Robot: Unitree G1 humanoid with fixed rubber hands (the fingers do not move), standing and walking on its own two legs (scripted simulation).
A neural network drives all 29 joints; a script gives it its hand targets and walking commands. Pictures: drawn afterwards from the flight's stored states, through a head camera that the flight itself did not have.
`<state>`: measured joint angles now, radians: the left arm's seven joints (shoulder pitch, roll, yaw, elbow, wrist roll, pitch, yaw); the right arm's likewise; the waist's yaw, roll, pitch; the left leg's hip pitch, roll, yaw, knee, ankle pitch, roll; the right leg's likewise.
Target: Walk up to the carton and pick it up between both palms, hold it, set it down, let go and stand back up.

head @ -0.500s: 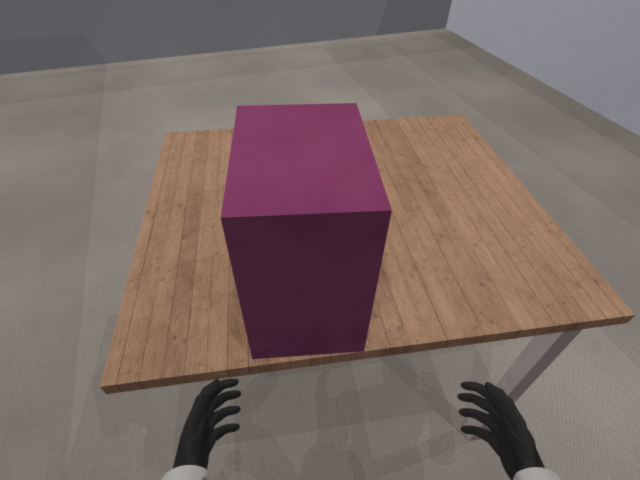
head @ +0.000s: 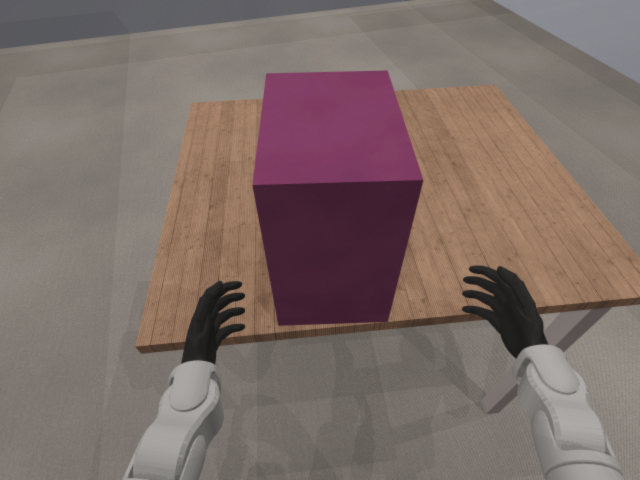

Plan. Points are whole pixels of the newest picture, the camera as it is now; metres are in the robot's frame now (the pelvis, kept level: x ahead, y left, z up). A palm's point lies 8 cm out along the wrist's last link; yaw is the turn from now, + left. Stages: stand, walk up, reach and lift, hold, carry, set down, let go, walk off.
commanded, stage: reach and lift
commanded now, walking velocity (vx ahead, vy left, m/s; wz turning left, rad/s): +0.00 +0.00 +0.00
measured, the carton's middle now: (330, 204) +0.47 -0.01 +0.08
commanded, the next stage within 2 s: none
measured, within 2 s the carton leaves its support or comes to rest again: neither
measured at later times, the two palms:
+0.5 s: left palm (227, 272) +0.34 +0.12 +0.08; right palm (514, 257) +0.36 -0.24 +0.09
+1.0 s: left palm (227, 221) +0.40 +0.12 +0.12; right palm (477, 183) +0.44 -0.21 +0.14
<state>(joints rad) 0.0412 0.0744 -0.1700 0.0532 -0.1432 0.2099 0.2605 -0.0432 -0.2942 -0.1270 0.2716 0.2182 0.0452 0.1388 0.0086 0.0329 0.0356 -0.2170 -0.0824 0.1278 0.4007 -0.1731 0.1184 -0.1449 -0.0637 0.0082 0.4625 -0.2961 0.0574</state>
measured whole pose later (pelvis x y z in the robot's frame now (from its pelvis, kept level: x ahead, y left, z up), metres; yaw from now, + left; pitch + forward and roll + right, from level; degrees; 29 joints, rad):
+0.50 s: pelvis -0.01 -0.03 +0.00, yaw +1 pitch -4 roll +0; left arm -0.37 0.12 0.00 0.17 -0.13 0.44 0.18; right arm -0.48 -0.32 -0.01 0.43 0.28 0.18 0.02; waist -0.04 0.04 0.16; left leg -0.21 -0.03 0.10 0.45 -0.19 0.07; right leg -0.11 -0.02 -0.03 0.47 -0.30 0.01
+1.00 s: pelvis -0.01 -0.03 +0.00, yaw +1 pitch -1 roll +0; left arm -0.72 0.20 -0.03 0.32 -0.21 0.58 0.20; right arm -0.94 -0.34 0.03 0.73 0.31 0.29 -0.04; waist 0.00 0.01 0.18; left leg -0.29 -0.04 0.10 0.49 -0.19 0.08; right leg -0.20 -0.03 -0.04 0.53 -0.32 0.00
